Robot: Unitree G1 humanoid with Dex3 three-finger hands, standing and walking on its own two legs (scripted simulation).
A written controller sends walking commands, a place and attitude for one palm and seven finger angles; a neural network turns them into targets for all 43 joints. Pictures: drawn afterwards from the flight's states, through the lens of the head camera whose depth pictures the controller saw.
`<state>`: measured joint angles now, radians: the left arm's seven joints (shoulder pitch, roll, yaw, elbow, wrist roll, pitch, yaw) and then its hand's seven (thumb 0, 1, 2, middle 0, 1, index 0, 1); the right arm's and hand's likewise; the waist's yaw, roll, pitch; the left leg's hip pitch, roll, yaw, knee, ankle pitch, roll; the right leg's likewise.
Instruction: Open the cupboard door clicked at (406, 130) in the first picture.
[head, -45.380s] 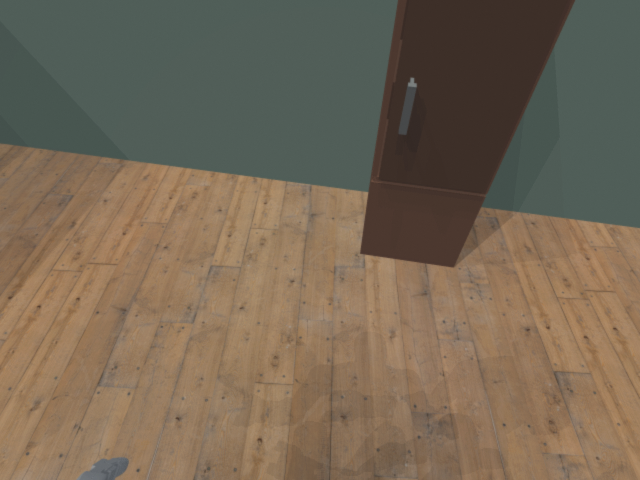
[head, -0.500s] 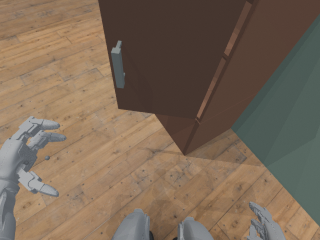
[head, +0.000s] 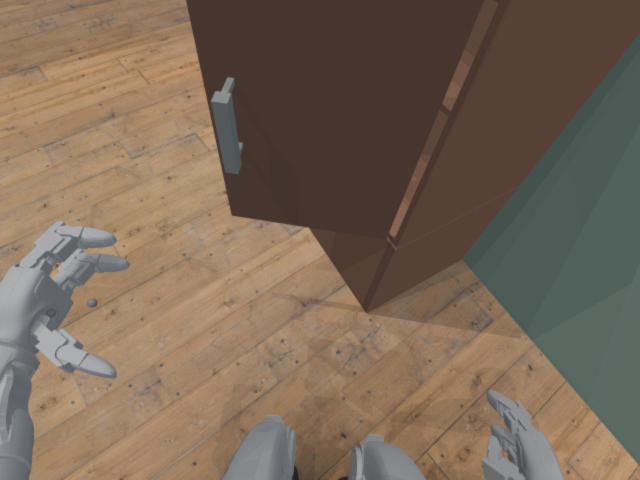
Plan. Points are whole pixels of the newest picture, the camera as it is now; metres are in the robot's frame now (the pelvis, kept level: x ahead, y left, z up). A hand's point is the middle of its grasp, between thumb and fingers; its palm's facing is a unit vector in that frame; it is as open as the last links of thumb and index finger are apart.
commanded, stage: move the hooked fingers beside the handle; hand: left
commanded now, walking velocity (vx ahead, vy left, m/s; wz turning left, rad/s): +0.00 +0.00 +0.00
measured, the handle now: (231, 127) +0.59 +0.19 +0.03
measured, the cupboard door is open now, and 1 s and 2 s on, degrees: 51 51 51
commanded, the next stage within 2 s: none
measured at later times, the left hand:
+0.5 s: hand (126, 236) +0.38 +0.27 +0.04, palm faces -0.05 -1.00 -0.04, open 14.0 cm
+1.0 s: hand (154, 183) +0.47 +0.27 +0.04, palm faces -0.06 -1.00 -0.02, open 14.0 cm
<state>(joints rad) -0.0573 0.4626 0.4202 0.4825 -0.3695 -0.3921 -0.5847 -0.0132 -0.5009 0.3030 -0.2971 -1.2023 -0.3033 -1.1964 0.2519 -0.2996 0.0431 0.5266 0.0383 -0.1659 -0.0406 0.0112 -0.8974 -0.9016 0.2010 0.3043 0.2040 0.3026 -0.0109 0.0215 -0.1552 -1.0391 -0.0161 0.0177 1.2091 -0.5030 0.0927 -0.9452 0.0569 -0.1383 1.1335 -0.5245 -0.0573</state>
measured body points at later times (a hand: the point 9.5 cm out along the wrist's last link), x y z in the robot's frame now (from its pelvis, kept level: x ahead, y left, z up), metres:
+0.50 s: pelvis +0.01 -0.01 -0.01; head +0.12 +0.01 +0.42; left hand +0.38 +0.33 +0.04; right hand +0.11 -0.29 -0.11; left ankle +0.04 +0.06 -0.64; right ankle +0.01 -0.10 -0.64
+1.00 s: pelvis +0.00 +0.01 -0.02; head +0.15 +0.04 +0.41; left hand +0.47 +0.32 +0.04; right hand +0.05 -0.27 -0.12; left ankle +0.04 +0.06 -0.64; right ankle +0.01 -0.09 -0.64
